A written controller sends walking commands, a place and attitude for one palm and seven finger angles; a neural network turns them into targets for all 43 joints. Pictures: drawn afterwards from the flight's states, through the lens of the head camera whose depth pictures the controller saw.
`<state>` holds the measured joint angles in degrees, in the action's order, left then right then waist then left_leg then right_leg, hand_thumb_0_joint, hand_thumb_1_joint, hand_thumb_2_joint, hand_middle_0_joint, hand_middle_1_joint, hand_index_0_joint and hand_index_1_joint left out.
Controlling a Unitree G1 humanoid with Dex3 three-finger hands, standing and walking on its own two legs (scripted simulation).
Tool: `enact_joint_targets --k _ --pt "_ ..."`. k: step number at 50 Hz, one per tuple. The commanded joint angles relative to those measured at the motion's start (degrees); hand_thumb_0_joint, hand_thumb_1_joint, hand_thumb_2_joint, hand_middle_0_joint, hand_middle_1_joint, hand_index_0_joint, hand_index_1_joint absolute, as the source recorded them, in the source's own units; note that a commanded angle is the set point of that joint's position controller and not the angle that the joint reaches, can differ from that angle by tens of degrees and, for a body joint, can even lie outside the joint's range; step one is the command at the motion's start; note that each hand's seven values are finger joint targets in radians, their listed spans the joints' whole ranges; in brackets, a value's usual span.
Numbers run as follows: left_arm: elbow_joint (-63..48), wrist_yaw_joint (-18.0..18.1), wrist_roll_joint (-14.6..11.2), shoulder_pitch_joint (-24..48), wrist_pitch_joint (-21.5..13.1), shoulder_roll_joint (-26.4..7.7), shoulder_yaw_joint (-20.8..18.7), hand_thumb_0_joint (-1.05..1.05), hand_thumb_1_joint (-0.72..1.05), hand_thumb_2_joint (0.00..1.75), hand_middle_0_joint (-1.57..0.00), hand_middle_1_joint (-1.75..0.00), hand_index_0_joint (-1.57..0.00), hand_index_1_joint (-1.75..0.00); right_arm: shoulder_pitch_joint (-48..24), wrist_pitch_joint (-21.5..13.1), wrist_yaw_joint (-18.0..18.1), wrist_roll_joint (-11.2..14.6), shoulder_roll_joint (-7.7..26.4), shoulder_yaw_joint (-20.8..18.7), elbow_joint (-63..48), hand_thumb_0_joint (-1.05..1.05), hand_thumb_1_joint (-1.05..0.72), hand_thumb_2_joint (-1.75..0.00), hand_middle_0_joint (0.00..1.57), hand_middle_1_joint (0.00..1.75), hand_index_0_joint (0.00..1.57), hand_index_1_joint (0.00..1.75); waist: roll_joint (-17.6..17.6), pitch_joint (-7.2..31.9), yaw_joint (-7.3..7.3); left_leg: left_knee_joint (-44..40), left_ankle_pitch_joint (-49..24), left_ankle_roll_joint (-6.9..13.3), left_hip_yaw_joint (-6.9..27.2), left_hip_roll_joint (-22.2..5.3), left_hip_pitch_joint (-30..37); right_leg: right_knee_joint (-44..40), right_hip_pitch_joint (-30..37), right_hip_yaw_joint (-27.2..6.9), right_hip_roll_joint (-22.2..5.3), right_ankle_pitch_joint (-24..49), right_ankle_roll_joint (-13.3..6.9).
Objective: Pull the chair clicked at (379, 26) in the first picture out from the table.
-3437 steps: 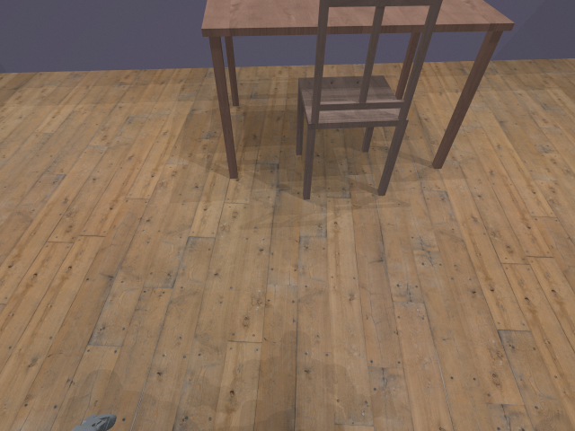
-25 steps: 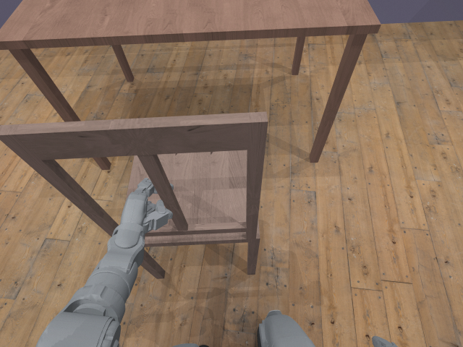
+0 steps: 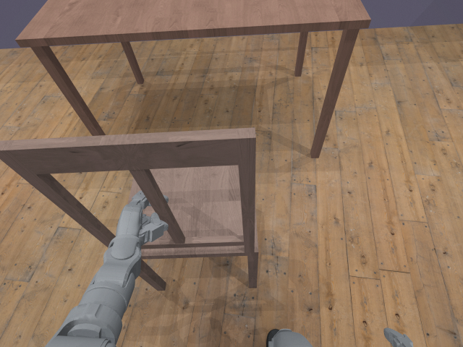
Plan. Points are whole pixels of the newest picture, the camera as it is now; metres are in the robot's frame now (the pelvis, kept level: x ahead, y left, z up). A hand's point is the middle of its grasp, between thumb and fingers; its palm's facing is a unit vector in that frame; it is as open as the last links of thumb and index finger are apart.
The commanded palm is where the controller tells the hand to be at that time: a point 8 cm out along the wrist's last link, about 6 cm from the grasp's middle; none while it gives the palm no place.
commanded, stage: stop walking, hand still on the chair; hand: left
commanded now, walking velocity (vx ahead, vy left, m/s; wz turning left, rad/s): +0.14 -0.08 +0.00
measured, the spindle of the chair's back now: (163, 211) +0.38 +0.17 -0.07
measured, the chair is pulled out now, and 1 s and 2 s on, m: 0.49 0.52 0.50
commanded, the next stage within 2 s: open the thumb and straighten the fingers in 0.66 s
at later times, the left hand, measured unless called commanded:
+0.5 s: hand (153, 241) +0.31 +0.17 -0.05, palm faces +0.03 -0.96 -0.27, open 5.4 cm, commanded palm +0.28 +0.22 -0.03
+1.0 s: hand (151, 240) +0.31 +0.18 -0.05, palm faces +0.02 -0.97 -0.23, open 7.5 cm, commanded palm +0.29 +0.23 -0.03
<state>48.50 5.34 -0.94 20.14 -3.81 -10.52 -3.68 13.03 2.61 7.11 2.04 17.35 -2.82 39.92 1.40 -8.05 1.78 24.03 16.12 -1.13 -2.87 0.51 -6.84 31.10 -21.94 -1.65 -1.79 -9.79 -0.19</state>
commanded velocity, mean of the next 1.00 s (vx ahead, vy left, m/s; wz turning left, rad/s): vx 0.01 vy -0.01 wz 0.00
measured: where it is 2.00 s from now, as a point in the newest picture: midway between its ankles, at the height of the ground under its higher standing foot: outside the picture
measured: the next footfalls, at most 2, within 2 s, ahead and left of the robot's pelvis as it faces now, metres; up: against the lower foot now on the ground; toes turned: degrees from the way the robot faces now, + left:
none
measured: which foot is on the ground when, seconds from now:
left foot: down 0.00-1.00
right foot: down 0.00-1.00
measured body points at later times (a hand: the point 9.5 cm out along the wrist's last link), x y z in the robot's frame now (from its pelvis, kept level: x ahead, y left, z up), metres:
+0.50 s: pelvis +0.03 +0.02 +0.00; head +0.06 -0.01 +0.45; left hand +0.30 +0.22 -0.03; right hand +0.15 -0.23 -0.13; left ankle -0.04 +0.14 -0.73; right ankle +0.09 -0.11 -0.73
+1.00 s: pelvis +0.03 +0.02 -0.01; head +0.08 +0.02 +0.44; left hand +0.30 +0.23 -0.03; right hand +0.15 -0.23 -0.12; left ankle -0.04 +0.14 -0.73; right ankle +0.09 -0.11 -0.73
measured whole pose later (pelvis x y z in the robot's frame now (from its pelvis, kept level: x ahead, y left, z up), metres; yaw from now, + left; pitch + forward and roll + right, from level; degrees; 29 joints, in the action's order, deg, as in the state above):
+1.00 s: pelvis +0.03 +0.02 -0.01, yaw +2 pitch +7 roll +0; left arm 25.2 4.3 0.0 0.9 -3.3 -10.5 0.8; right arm 13.5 -3.6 0.1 2.7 14.0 -1.0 38.5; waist 1.2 1.6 2.6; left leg 34.0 22.9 0.1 -1.0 -0.2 -18.4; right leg 32.8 -29.2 0.5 -1.9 -10.9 1.0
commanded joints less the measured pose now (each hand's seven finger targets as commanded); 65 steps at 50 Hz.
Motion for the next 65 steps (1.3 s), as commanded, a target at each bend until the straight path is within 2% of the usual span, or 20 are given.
enact_joint_targets --k 1,4,7,13,16,19,21,23,27,36,38,39,40,43,46,48,50,63,64,65 --pt "-14.1 0.8 0.6 13.2 -4.2 -9.3 -1.3 0.0 0.9 0.9 -0.5 -1.45 -0.5 -1.45 0.0 -0.9 -0.4 0.2 3.8 -0.6 -7.0 0.0 -0.9 -0.9 0.2 0.3 0.2 0.3 6.1 15.5 -1.69 -6.6 -1.2 6.8 7.9 -11.3 -2.8 2.0 11.6 1.6 1.2 -10.0 0.7" --pt "-15.1 0.6 0.4 9.1 -4.1 -8.9 -0.6 0.0 0.9 0.9 -0.5 -1.45 -0.5 -1.45 -0.4 -1.2 -0.6 0.1 3.9 -0.9 -7.5 0.0 -0.9 -0.9 0.2 0.3 0.2 0.3 -3.5 14.7 -1.24 -0.8 -1.6 3.9 3.4 -7.0 -3.1 -7.5 14.7 -4.0 -1.6 -6.5 -0.1" --pt "-16.0 1.1 0.1 7.3 -4.2 -10.2 -1.2 0.0 0.9 0.9 -0.5 -1.45 -0.5 -1.45 0.4 -1.8 -0.3 0.1 2.1 0.3 -6.7 0.0 -0.9 -0.9 0.2 0.3 0.2 0.3 -5.2 10.9 -1.03 -1.2 12.8 3.1 0.9 -3.7 -4.1 -13.3 7.1 -8.5 -3.8 -23.9 -1.4" --pt "-18.0 1.7 0.2 0.2 -5.1 -10.5 -2.1 0.0 0.9 0.9 -0.5 -1.45 -0.5 -1.45 -0.5 -3.1 0.1 -0.3 2.6 0.3 -6.2 0.0 -0.9 -0.9 0.2 0.3 0.2 0.3 -3.2 11.5 -1.27 -2.8 -0.6 2.8 2.5 -5.6 -2.5 -10.2 11.7 -7.0 -3.5 -5.6 -0.8" --pt "-19.1 1.5 0.2 -2.0 -5.6 -9.1 -1.6 0.0 0.9 0.9 -0.5 -1.45 -0.5 -1.45 -0.7 -3.3 0.0 -0.4 2.1 0.2 -6.7 0.0 -0.9 -0.9 0.2 0.3 0.2 0.3 -6.8 15.1 -1.29 -0.8 -6.6 2.1 1.9 -5.6 -1.0 -8.2 15.1 -6.7 -4.8 6.1 -1.2" --pt "-20.9 1.5 0.4 -3.0 -6.0 -9.1 -1.2 0.0 0.9 0.9 -0.5 -1.45 -0.5 -1.45 -1.0 -3.3 0.1 -0.5 2.4 0.0 -6.4 0.0 -0.9 -0.9 0.2 0.3 0.2 0.3 -2.6 17.0 -1.09 -1.0 -12.8 1.8 2.3 -6.6 1.0 -5.2 16.3 -5.7 -4.8 15.7 -1.5" --pt "-21.8 1.4 0.4 -3.2 -6.2 -8.2 -0.6 0.0 0.9 0.9 -0.5 -1.45 -0.5 -1.45 -1.3 -3.1 0.1 -0.5 2.4 -0.1 -6.8 0.0 -0.9 -0.9 0.2 0.3 0.2 0.3 -3.8 17.7 -1.04 -0.5 -16.7 1.6 2.7 -7.2 1.8 -3.5 16.5 -4.7 -4.5 18.9 -1.5" --pt "-22.9 1.5 0.4 -3.7 -6.3 -8.2 -0.1 0.0 0.9 0.9 -0.5 -1.45 -0.5 -1.45 -1.7 -2.9 0.1 -0.4 2.6 -0.2 -6.9 0.0 -0.9 -0.9 0.2 0.3 0.2 0.3 -0.6 17.2 -0.78 -1.2 -18.4 1.6 3.4 -7.7 1.8 -3.1 16.4 -4.2 -4.3 20.0 -1.4" --pt "-24.2 1.6 0.5 -3.9 -6.3 -7.3 0.2 0.0 0.9 0.9 -0.5 -1.45 -0.5 -1.45 -2.1 -2.1 -0.3 -0.5 2.2 -0.3 -7.9 0.0 -0.9 -0.9 0.2 0.3 0.2 0.3 -1.8 17.7 -0.99 -0.7 -19.5 1.5 3.4 -7.8 2.2 -2.6 16.6 -3.7 -4.1 20.5 -1.6" --pt "-23.2 1.8 0.2 -4.0 -5.5 -6.6 0.9 0.0 0.9 0.9 -0.5 -1.45 -0.5 -1.45 -2.6 -1.2 -0.4 -0.4 1.9 0.3 -9.1 0.0 -0.9 -0.9 0.2 0.3 0.2 0.3 -1.2 14.4 -1.4 -3.4 -8.1 1.9 3.5 -6.9 -1.3 -6.4 15.4 -4.6 -3.5 9.7 -1.3" --pt "-23.7 2.1 0.2 -4.4 -5.6 -9.5 -1.3 0.0 0.9 0.9 -0.5 -1.45 -0.5 -1.45 -2.5 -1.2 -0.3 -0.3 2.4 0.1 -8.8 0.0 -0.9 -0.9 0.2 0.3 0.2 0.3 -1.1 14.0 -1.45 -3.7 -7.6 1.9 3.5 -6.8 -1.4 -7.3 15.4 -4.8 -3.7 9.8 -1.3" --pt "-23.7 0.8 -1.8 -6.6 -4.5 -2.7 3.2 0.0 0.78 0.84 -0.5 -1.45 -0.5 -1.45 -2.3 -3.0 -2.9 2.1 3.8 0.3 -8.1 0.0 -0.9 -0.9 0.2 0.3 0.2 0.3 -12.3 14.6 1.56 -1.5 -8.6 2.0 2.6 -2.3 -11.6 -5.2 13.8 3.1 0.2 9.4 -0.5" --pt "-28.3 0.3 -1.5 -3.9 -5.3 -6.5 -0.2 0.0 0.66 0.78 -0.5 -1.45 -0.5 -1.45 -3.4 -4.6 -3.6 1.5 4.7 -0.4 -8.6 0.0 -0.9 -0.9 0.2 0.3 0.2 0.3 -13.0 18.3 0.16 0.6 -10.6 2.4 2.0 -2.0 -13.1 -4.0 15.3 1.6 0.4 12.1 -1.1" --pt "-33.6 0.2 0.2 -8.9 -4.8 -7.6 -0.3 0.0 0.3 0.61 -0.5 -1.45 -0.5 -1.45 -2.3 -7.5 -5.6 0.9 3.6 -0.4 -8.2 0.0 -0.9 -0.9 0.2 0.3 0.2 0.3 2.4 21.2 -0.4 3.1 -13.8 0.7 1.2 -0.4 -13.9 -1.3 13.7 1.5 0.4 13.8 -1.9" --pt "-34.8 -0.1 0.5 -9.3 -3.8 -7.1 -0.2 0.0 -0.07 0.43 -0.5 -1.45 -0.5 -1.45 -1.5 -8.9 -6.5 0.5 4.0 -0.6 -8.1 0.0 -0.9 -0.9 0.2 0.3 0.2 0.3 -0.4 23.0 0.11 5.0 -14.5 0.8 1.4 -0.6 -16.3 0.8 10.5 3.2 0.7 12.8 -1.5" --pt "-35.9 -0.2 0.6 -9.5 -3.0 -7.8 -0.6 0.0 -0.31 0.32 -0.5 -1.45 -0.5 -1.45 -1.2 -9.3 -6.8 0.5 4.2 -0.6 -8.4 0.0 -0.9 -0.9 0.2 0.3 0.2 0.3 1.7 24.5 0.13 6.2 -14.4 0.5 1.4 -0.6 -17.0 2.0 9.3 3.3 0.8 11.7 -1.5" --pt "-35.2 -0.3 0.5 -7.7 -2.1 -7.4 -0.6 0.0 -0.55 0.2 -0.45 -1.3 -0.45 -1.3 -1.0 -9.5 -6.9 0.4 4.5 -0.6 -8.6 0.0 -0.9 -0.9 0.2 0.3 0.2 0.3 0.1 24.5 0.54 7.1 -12.3 0.5 1.7 -0.6 -18.6 3.1 7.0 4.1 0.8 9.2 -1.1" --pt "-36.3 -1.5 0.3 0.6 1.3 -4.1 3.7 0.0 -0.55 0.2 -0.13 -0.36 -0.13 -0.36 -0.1 -10.4 -5.5 0.6 5.4 -0.5 -10.0 0.0 -0.9 -0.9 0.2 0.3 0.2 0.3 -4.2 26.5 2.25 12.2 -5.3 1.0 3.4 -0.2 -22.5 8.1 0.3 5.3 0.7 1.9 -0.1" --pt "-32.1 -1.6 0.5 -7.4 2.1 -11.7 -4.1 0.0 -0.55 0.2 -0.1 -0.29 -0.1 -0.29 0.2 -10.0 -5.3 0.5 6.4 -0.7 -10.1 0.0 -0.9 -0.9 0.2 0.3 0.2 0.3 -6.9 25.8 -0.16 12.1 -4.5 1.1 3.4 -0.1 -25.1 8.5 2.1 5.1 0.5 1.3 -0.3" --pt "-33.7 -2.4 0.5 -8.0 2.4 -8.1 -0.7 0.0 -0.55 0.2 -0.07 -0.22 -0.07 -0.22 -0.7 -9.6 -5.4 0.6 5.7 0.0 -11.0 0.0 -0.9 -0.9 0.2 0.3 0.2 0.3 -5.8 24.8 0.3 12.2 -4.0 1.2 2.9 0.3 -25.8 8.8 1.7 5.1 0.4 1.5 -0.2"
